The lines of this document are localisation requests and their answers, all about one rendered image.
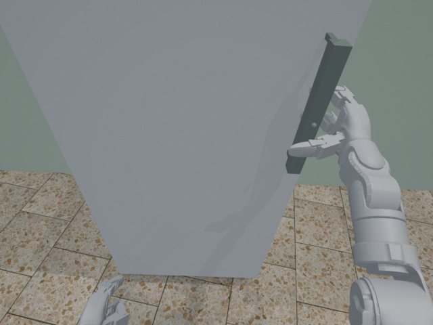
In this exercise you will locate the left robot hand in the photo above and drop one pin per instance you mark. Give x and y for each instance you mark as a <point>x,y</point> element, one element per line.
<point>98,310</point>

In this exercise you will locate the handle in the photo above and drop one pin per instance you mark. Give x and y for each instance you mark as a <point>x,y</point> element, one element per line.
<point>330,69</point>

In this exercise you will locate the right robot hand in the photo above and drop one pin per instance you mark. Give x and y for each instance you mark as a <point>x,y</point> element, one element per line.
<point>351,124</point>

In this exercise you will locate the right robot upper arm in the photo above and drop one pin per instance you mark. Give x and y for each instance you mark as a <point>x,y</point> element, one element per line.
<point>378,301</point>

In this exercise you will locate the right robot forearm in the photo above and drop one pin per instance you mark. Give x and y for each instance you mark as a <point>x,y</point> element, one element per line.
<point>382,243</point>

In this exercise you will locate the fridge door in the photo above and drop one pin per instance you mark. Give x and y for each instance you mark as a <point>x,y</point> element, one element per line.
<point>175,116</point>

